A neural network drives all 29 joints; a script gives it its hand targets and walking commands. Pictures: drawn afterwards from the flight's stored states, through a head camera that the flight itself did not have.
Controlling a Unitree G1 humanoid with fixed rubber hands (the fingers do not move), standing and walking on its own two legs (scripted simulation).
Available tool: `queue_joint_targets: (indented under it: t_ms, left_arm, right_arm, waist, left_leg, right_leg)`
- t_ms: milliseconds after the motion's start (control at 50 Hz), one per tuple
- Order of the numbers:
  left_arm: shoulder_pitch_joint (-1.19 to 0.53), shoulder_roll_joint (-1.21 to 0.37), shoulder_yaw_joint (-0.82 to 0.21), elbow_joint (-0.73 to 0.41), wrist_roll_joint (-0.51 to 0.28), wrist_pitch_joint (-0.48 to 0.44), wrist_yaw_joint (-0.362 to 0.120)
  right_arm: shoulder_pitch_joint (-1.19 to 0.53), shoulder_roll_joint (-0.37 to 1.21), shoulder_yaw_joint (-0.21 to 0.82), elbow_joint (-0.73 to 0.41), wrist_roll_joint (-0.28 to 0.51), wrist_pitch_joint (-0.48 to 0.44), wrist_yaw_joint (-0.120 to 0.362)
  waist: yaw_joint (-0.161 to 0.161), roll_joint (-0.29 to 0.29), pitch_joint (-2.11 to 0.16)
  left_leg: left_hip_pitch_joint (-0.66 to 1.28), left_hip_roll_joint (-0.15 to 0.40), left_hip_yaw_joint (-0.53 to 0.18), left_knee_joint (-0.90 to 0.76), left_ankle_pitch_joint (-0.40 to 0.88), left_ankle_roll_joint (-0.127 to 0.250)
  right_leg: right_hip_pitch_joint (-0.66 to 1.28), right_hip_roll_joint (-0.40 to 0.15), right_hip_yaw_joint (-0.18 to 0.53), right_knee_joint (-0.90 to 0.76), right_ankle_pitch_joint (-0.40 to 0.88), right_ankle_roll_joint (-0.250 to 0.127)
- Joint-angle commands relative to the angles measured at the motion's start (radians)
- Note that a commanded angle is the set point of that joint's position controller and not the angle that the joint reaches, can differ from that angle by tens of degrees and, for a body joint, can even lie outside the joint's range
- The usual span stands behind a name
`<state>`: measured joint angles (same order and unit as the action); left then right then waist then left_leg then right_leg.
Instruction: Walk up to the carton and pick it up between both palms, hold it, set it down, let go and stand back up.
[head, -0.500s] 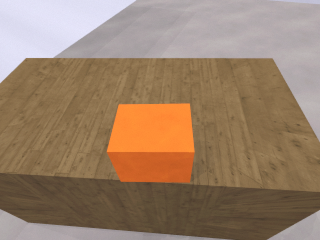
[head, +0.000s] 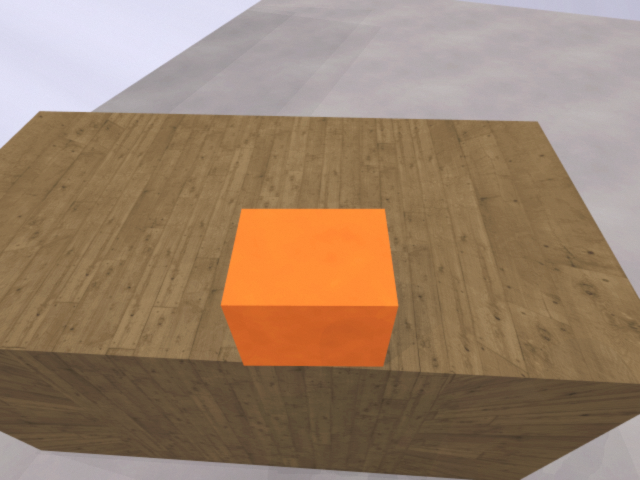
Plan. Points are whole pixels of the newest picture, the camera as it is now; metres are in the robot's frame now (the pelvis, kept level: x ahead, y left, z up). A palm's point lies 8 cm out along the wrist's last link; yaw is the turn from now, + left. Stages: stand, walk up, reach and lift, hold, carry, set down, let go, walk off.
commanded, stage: stand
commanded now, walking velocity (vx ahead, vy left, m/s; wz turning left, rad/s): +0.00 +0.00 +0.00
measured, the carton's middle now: (313, 288) +0.38 +0.03 +0.00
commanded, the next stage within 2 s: reach and lift in 0.76 s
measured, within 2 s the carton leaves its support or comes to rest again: neither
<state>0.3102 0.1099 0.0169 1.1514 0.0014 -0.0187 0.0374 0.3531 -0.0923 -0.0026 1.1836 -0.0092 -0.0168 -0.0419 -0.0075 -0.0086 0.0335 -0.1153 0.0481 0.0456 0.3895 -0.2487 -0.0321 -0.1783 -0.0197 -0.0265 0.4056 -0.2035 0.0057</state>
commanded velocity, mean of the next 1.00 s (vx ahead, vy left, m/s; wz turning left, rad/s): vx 0.00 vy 0.00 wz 0.00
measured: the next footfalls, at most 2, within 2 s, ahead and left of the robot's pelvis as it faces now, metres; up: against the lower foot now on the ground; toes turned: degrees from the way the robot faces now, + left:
none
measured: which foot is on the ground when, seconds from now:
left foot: down 0.00-1.00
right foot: down 0.00-1.00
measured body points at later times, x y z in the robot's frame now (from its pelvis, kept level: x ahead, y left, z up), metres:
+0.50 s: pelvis -0.01 +0.00 +0.00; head +0.01 +0.00 +0.45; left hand -0.06 +0.20 -0.16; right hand -0.05 -0.20 -0.16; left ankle -0.02 +0.14 -0.74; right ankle +0.01 -0.12 -0.74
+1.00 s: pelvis -0.04 +0.00 -0.04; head +0.00 +0.03 +0.41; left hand +0.18 +0.26 -0.14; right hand +0.18 -0.22 -0.14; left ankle -0.02 +0.14 -0.74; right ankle +0.01 -0.12 -0.74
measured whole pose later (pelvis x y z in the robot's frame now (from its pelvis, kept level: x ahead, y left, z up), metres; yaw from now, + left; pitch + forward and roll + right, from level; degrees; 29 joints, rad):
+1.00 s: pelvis -0.04 +0.00 -0.04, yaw +2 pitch +5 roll +0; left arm -0.21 0.30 0.03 0.71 -0.09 0.66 0.01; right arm -0.14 -0.21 -0.01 0.79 0.13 0.43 0.03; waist -0.02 -0.06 -0.02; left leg -0.52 0.06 0.02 0.83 -0.39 -0.04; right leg -0.55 -0.04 -0.05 0.81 -0.34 0.00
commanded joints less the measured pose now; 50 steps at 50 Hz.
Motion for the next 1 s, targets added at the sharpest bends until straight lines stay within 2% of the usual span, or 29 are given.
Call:
queue_joint_targets:
  t_ms: [0, 100, 120, 140, 160, 180, 200, 220, 280, 300, 340, 360, 400, 420, 440, 520, 580, 740, 760, 780, 800, 820, 840, 860, 880, 900, 920, 940, 980]
  left_arm:
    - [0.063, 0.052, 0.004, -0.007, 0.002, 0.004, 0.002]
    - [0.098, 0.05, 0.002, 0.002, -0.006, 0.008, 0.005]
    - [0.11, 0.055, 0.002, 0.013, -0.002, 0.012, 0.002]
    - [0.088, 0.053, 0.003, 0.014, 0.001, 0.011, 0.002]
    - [0.089, 0.054, 0.0, 0.009, 0.001, 0.01, 0.002]
    - [0.083, 0.044, 0.002, 0.007, -0.003, 0.004, 0.003]
    - [0.09, 0.046, 0.0, 0.006, -0.002, 0.001, 0.003]
    - [0.102, 0.04, 0.0, 0.007, 0.002, 0.001, 0.004]
    - [0.085, 0.05, -0.001, 0.014, 0.001, 0.004, 0.007]
    - [0.108, 0.044, -0.001, 0.012, -0.002, 0.002, 0.003]
    - [0.122, 0.044, 0.001, 0.013, 0.001, 0.001, 0.004]
    - [0.125, 0.046, 0.006, 0.022, 0.001, 0.002, 0.007]
    - [0.099, 0.062, 0.007, 0.014, 0.005, -0.005, 0.007]
    - [0.113, 0.047, 0.004, 0.014, 0.0, -0.008, 0.006]
    - [0.113, 0.05, 0.001, 0.014, -0.002, -0.009, 0.003]
    - [0.12, 0.037, 0.001, 0.018, 0.004, -0.005, 0.005]
    - [0.145, 0.053, 0.002, 0.013, 0.012, -0.003, -0.001]
    - [0.136, 0.053, 0.001, -0.001, 0.007, -0.001, -0.003]
    - [-0.96, 0.367, 0.015, -0.354, -0.115, 0.197, -0.063]
    - [-0.739, 0.39, -0.03, -0.318, -0.145, 0.312, -0.023]
    - [-0.767, 0.413, -0.007, -0.378, -0.137, 0.389, -0.012]
    - [-0.646, 0.329, -0.066, -0.386, -0.199, 0.476, 0.006]
    - [-0.565, 0.296, -0.076, -0.477, -0.232, 0.546, 0.011]
    - [-0.568, 0.257, -0.031, -0.575, -0.192, 0.614, 0.01]
    - [-0.567, 0.227, 0.015, -0.622, -0.14, 0.674, 0.005]
    - [-0.535, 0.222, 0.019, -0.527, -0.092, 0.734, -0.01]
    - [-0.474, 0.153, 0.016, -0.512, -0.07, 0.786, -0.037]
    - [-0.384, 0.095, 0.027, -0.482, -0.025, 0.834, -0.08]
    - [-0.225, 0.039, 0.062, -0.493, 0.059, 0.914, -0.164]
  right_arm:
    - [0.116, -0.056, -0.01, 0.006, -0.004, -0.003, -0.004]
    - [0.105, -0.059, -0.009, -0.005, 0.0, 0.0, -0.001]
    - [0.105, -0.071, -0.016, -0.01, 0.004, 0.001, 0.0]
    - [0.091, -0.075, -0.016, -0.013, 0.002, 0.0, -0.001]
    - [0.105, -0.084, -0.017, -0.014, 0.001, -0.003, 0.0]
    - [0.107, -0.077, -0.014, -0.012, -0.002, -0.006, 0.0]
    - [0.115, -0.072, -0.018, -0.004, -0.002, -0.008, -0.001]
    - [0.09, -0.074, -0.02, -0.01, -0.004, -0.005, 0.0]
    - [0.134, -0.056, -0.006, -0.002, -0.005, -0.003, 0.002]
    - [0.123, -0.049, -0.007, -0.006, 0.0, -0.001, -0.001]
    - [0.103, -0.066, -0.016, -0.012, -0.002, 0.002, 0.0]
    - [0.093, -0.067, -0.021, -0.021, -0.005, 0.001, 0.002]
    - [0.129, -0.06, -0.015, 0.0, 0.0, -0.004, 0.001]
    - [0.124, -0.056, -0.016, -0.003, -0.001, -0.003, -0.002]
    - [0.126, -0.057, -0.014, -0.009, 0.003, 0.0, -0.003]
    - [0.114, -0.067, -0.012, -0.006, 0.0, -0.003, -0.001]
    - [0.095, -0.063, -0.013, -0.021, -0.001, -0.001, 0.002]
    - [0.109, -0.067, -0.011, -0.024, -0.001, -0.002, 0.004]
    - [-0.977, -0.203, -0.179, -0.468, -0.108, 0.038, 0.041]
    - [-0.769, -0.171, -0.208, -0.412, -0.136, 0.159, 0.063]
    - [-0.781, -0.167, -0.196, -0.47, -0.136, 0.22, 0.075]
    - [-0.705, -0.145, -0.198, -0.52, -0.087, 0.312, 0.071]
    - [-0.568, -0.125, -0.152, -0.603, -0.025, 0.391, 0.078]
    - [-0.51, -0.12, -0.107, -0.611, 0.031, 0.43, 0.083]
    - [-0.461, -0.11, -0.036, -0.592, 0.087, 0.457, 0.083]
    - [-0.381, -0.088, 0.013, -0.416, 0.149, 0.502, 0.084]
    - [-0.344, -0.096, 0.072, -0.347, 0.232, 0.529, 0.086]
    - [-0.332, -0.124, 0.15, -0.332, 0.289, 0.549, 0.076]
    - [-0.302, -0.16, 0.164, -0.355, 0.336, 0.579, 0.024]
  waist:
    - [0.0, 0.023, 0.074]
    - [0.011, 0.025, 0.075]
    - [0.008, -0.015, 0.064]
    - [0.009, 0.014, 0.093]
    - [0.005, -0.012, 0.067]
    - [0.005, 0.015, 0.074]
    - [0.002, 0.002, 0.054]
    - [0.013, 0.055, 0.078]
    - [-0.005, 0.01, 0.065]
    - [0.01, -0.013, 0.048]
    - [0.008, 0.035, 0.06]
    - [0.015, 0.003, 0.088]
    - [-0.013, -0.002, 0.037]
    - [0.003, -0.025, 0.05]
    - [-0.008, -0.013, 0.03]
    - [0.0, 0.018, 0.059]
    - [0.013, -0.008, 0.059]
    - [0.009, 0.013, 0.073]
    - [-0.084, -0.096, -0.165]
    - [-0.107, -0.1, -0.005]
    - [-0.089, -0.136, 0.0]
    - [-0.017, -0.134, -0.148]
    - [0.024, -0.081, -0.252]
    - [0.049, -0.006, -0.387]
    - [0.052, 0.066, -0.465]
    - [0.003, 0.173, -0.393]
    - [-0.008, 0.256, -0.384]
    - [0.001, 0.254, -0.335]
    - [-0.004, 0.184, -0.218]
  left_leg:
    - [-0.08, 0.055, -0.067, -0.097, 0.11, 0.028]
    - [-0.147, 0.051, -0.08, -0.113, -0.007, 0.033]
    - [-0.102, 0.049, -0.084, -0.108, -0.023, 0.034]
    - [-0.095, 0.051, -0.089, -0.108, 0.012, 0.036]
    - [-0.097, 0.053, -0.086, -0.103, 0.02, 0.035]
    - [-0.094, 0.052, -0.078, -0.092, 0.062, 0.035]
    - [-0.082, 0.05, -0.061, -0.089, 0.058, 0.032]
    - [-0.084, 0.045, -0.06, -0.081, 0.059, 0.034]
    - [-0.115, 0.058, -0.084, -0.106, 0.025, 0.039]
    - [-0.08, 0.049, -0.068, -0.084, 0.043, 0.042]
    - [-0.079, 0.039, -0.059, -0.081, 0.029, 0.036]
    - [-0.087, 0.043, -0.067, -0.073, 0.06, 0.031]
    - [-0.062, 0.045, -0.056, -0.073, 0.099, 0.029]
    - [-0.054, 0.042, -0.053, -0.062, 0.102, 0.033]
    - [-0.03, 0.039, -0.055, -0.059, 0.093, 0.032]
    - [-0.101, 0.046, -0.064, -0.064, 0.094, 0.029]
    - [-0.067, 0.05, -0.047, -0.061, 0.057, 0.035]
    - [-0.097, 0.051, -0.05, -0.066, 0.051, 0.034]
    - [-0.509, 0.004, 0.043, 0.149, -0.14, 0.046]
    - [-0.639, -0.026, 0.059, 0.198, -0.338, 0.046]
    - [-0.65, -0.016, 0.056, 0.162, -0.362, 0.051]
    - [-0.59, -0.031, 0.095, 0.21, -0.324, 0.014]
    - [-0.558, -0.025, 0.114, 0.235, -0.222, -0.011]
    - [-0.514, -0.013, 0.115, 0.264, -0.118, -0.015]
    - [-0.485, -0.013, 0.103, 0.283, 0.014, -0.024]
    - [-0.401, -0.025, 0.024, 0.296, 0.092, -0.05]
    - [-0.292, -0.013, -0.006, 0.317, 0.186, -0.065]
    - [-0.194, 0.012, -0.029, 0.311, 0.349, -0.062]
    - [-0.074, -0.01, 0.0, 0.262, 0.418, -0.079]
  right_leg:
    - [-0.015, -0.069, 0.057, -0.043, 0.092, -0.02]
    - [-0.005, -0.065, 0.046, -0.047, 0.027, -0.017]
    - [-0.03, -0.053, 0.041, -0.048, 0.004, -0.01]
    - [-0.056, -0.065, 0.05, -0.05, 0.033, -0.012]
    - [-0.046, -0.062, 0.043, -0.053, 0.033, -0.01]
    - [-0.034, -0.073, 0.048, -0.047, 0.069, -0.008]
    - [-0.043, -0.071, 0.045, -0.056, 0.064, -0.007]
    - [-0.058, -0.071, 0.058, -0.059, 0.068, -0.004]
    - [-0.021, -0.07, 0.034, -0.039, 0.044, -0.006]
    - [-0.044, -0.075, 0.057, -0.06, 0.036, -0.012]
    - [-0.067, -0.079, 0.073, -0.071, 0.02, -0.01]
    - [-0.069, -0.078, 0.059, -0.067, 0.047, -0.006]
    - [-0.034, -0.078, 0.054, -0.056, 0.088, -0.007]
    - [-0.053, -0.075, 0.066, -0.07, 0.08, -0.009]
    - [-0.067, -0.08, 0.08, -0.077, 0.062, -0.012]
    - [-0.014, -0.082, 0.065, -0.063, 0.094, -0.011]
    - [-0.058, -0.071, 0.065, -0.075, 0.043, -0.015]
    - [-0.038, -0.071, 0.064, -0.069, 0.056, -0.017]
    - [-0.028, -0.001, 0.018, 0.185, -0.178, -0.034]
    - [-0.05, -0.021, 0.031, 0.275, -0.409, -0.063]
    - [-0.013, -0.017, 0.021, 0.252, -0.461, -0.06]
    - [0.084, -0.013, 0.063, 0.243, -0.411, -0.041]
    - [0.072, -0.021, 0.098, 0.245, -0.237, -0.025]
    - [0.037, -0.038, 0.092, 0.281, -0.005, -0.014]
    - [-0.003, -0.041, 0.042, 0.341, 0.229, -0.013]
    - [-0.127, -0.019, -0.042, 0.407, 0.195, -0.032]
    - [-0.221, 0.011, -0.089, 0.424, 0.108, -0.042]
    - [-0.26, 0.03, -0.103, 0.369, 0.116, -0.047]
    - [-0.227, 0.06, -0.102, 0.198, 0.185, -0.059]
